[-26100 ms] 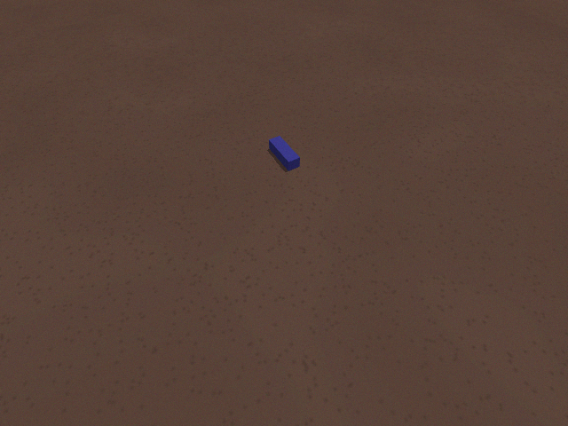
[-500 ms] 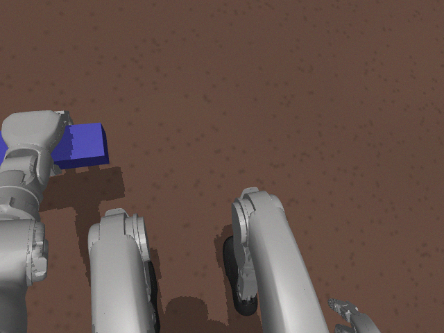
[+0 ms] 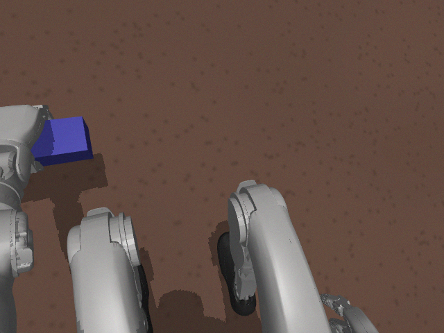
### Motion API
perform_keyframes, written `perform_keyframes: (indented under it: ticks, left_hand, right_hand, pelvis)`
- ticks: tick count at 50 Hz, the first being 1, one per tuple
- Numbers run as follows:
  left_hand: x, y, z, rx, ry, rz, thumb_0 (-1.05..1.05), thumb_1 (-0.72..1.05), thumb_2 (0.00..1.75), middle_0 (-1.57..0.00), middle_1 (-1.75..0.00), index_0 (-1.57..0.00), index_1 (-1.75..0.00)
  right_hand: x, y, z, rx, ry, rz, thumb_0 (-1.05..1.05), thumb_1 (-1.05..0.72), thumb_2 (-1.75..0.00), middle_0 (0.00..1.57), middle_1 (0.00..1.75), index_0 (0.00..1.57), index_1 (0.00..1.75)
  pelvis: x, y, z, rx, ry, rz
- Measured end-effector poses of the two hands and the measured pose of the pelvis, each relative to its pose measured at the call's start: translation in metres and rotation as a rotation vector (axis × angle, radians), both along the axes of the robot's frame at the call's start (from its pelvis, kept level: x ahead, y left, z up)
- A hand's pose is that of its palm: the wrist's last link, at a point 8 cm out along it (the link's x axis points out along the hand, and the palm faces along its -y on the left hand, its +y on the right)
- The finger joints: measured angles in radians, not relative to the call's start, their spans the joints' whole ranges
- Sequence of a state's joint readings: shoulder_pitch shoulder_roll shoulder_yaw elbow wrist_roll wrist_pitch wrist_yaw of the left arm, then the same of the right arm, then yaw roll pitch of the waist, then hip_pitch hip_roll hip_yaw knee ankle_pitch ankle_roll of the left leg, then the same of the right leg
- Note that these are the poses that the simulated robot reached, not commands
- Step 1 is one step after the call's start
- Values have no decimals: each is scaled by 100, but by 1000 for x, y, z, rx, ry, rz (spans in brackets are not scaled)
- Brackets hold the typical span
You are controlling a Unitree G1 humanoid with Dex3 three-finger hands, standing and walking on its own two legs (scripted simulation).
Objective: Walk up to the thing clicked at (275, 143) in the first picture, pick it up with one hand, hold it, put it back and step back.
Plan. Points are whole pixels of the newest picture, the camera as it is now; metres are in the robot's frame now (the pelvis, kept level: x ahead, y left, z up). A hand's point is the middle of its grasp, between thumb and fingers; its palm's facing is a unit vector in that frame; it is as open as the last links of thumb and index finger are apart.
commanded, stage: lower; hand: left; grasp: from above
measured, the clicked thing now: (28, 146) +0.46 +0.29 -0.20
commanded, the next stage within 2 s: rest in 0.24 s
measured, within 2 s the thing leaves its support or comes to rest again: rests again in 1.20 s
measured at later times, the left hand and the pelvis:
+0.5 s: hand (42, 150) +0.46 +0.28 -0.24, palm faces -0.47 -0.06 -0.88, open 9.9 cm; pelvis +0.00 +0.00 -0.03, yaw -2 degrees
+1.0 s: hand (47, 152) +0.46 +0.28 -0.27, palm faces -0.46 -0.08 -0.89, open 9.9 cm; pelvis +0.00 +0.01 -0.05, yaw -5 degrees
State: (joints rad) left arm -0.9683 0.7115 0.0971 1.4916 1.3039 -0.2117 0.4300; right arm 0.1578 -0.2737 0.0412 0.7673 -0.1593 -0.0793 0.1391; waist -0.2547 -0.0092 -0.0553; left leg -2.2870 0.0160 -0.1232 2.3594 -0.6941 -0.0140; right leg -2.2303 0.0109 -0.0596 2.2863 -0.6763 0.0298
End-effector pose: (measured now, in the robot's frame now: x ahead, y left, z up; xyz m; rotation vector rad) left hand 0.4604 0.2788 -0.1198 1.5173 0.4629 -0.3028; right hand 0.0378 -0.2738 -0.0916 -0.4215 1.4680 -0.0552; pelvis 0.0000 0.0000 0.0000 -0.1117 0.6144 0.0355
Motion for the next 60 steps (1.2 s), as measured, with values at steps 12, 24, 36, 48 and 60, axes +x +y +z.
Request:
perform_keyframes:
  ticks: [12,24,36,48,60]
  left_hand:
    - [1,0,-32,-21,7,-15,-1,-4,61,-69,-64,-70,-60]
    - [6,-2,-59,-19,-1,-7,-1,-4,61,-68,-64,-70,-60]
    - [12,-2,-79,-37,-6,5,-1,-3,60,-68,-64,-70,-60]
    - [10,1,-93,-45,-14,17,-1,-3,60,-68,-64,-69,-60]
    - [12,-2,-103,-44,-9,7,-1,-3,60,-68,-64,-69,-60]
  right_hand:
    - [-3,-1,-9,-15,19,29,0,-91,-89,20,29,20,30]
    - [-12,4,-17,-10,44,41,0,-91,-89,20,29,20,30]
    - [-15,9,-19,7,57,82,0,-90,-89,20,29,20,30]
    - [-15,7,-12,-6,56,135,0,-90,-89,20,30,20,30]
    - [-22,13,-8,6,67,171,0,-90,-89,20,30,20,30]
  pelvis:
    - [0,1,-17,-15,-26,-8]
    - [2,3,-33,-32,-42,-20]
    - [4,4,-42,-54,-63,-33]
    - [2,5,-47,-70,-93,-42]
    - [0,8,-50,-87,-114,-51]
